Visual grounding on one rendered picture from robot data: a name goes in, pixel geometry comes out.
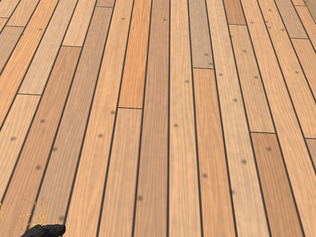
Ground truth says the left robot hand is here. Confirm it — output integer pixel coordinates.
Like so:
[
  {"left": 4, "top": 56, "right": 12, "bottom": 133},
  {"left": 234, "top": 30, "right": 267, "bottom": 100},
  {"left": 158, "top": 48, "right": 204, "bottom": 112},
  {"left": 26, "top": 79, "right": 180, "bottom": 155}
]
[{"left": 20, "top": 224, "right": 66, "bottom": 237}]

